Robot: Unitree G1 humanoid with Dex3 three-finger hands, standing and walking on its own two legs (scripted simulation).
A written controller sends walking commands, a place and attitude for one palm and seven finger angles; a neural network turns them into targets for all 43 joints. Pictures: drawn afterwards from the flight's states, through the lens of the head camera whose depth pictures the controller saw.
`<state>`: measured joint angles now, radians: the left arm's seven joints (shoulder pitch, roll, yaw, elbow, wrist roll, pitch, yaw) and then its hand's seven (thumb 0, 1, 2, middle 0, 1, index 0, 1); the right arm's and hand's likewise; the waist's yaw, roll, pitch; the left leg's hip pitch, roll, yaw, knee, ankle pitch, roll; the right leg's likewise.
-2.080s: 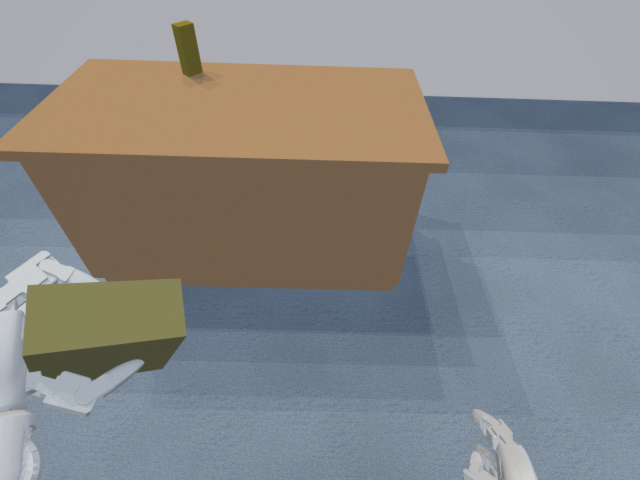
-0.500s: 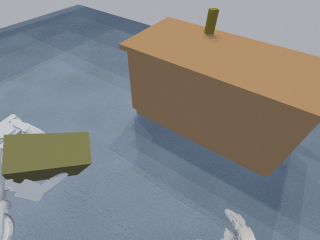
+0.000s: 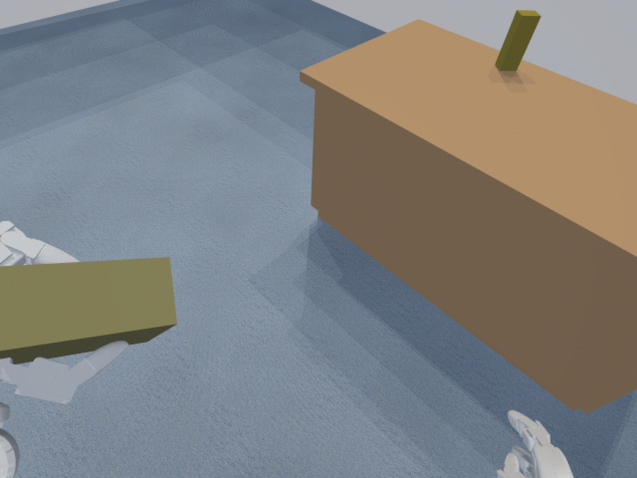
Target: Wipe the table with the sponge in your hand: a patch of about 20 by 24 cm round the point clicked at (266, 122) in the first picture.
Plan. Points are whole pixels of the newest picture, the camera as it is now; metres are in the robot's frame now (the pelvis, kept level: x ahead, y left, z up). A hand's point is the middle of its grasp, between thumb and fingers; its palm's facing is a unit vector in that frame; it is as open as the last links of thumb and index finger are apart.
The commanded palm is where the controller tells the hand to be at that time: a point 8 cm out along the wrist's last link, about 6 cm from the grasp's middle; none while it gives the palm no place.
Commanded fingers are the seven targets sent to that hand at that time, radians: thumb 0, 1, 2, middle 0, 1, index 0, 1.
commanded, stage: walk to a spot facing it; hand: left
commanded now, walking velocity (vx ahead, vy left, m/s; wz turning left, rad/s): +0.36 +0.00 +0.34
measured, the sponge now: (110, 310) +0.22 +0.21 +0.17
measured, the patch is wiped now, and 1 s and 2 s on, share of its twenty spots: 0.00 0.00 0.00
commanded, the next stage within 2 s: none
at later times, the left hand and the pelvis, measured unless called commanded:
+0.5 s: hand (135, 236) +0.30 +0.22 +0.17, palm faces +0.56 -0.69 -0.46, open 9.8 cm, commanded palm +0.23 +0.25 +0.19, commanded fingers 0.00 0.10 1.30 -1.20 -1.60 -1.20 -1.60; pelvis +0.14 -0.06 +0.00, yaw +13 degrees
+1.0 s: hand (131, 189) +0.34 +0.23 +0.20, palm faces +0.71 -0.48 -0.51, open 9.8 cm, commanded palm +0.28 +0.25 +0.19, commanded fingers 0.00 0.10 1.30 -1.20 -1.60 -1.20 -1.60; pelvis +0.27 -0.08 -0.01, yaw +28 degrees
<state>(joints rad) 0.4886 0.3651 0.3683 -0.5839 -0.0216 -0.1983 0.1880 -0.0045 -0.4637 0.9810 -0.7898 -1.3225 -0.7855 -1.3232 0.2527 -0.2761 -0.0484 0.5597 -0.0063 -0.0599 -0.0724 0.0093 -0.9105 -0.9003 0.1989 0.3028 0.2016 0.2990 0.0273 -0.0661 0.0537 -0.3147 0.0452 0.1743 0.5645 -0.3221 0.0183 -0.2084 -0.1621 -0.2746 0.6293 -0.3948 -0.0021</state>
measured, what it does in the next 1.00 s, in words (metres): walks ahead, turning left: right foot, then left foot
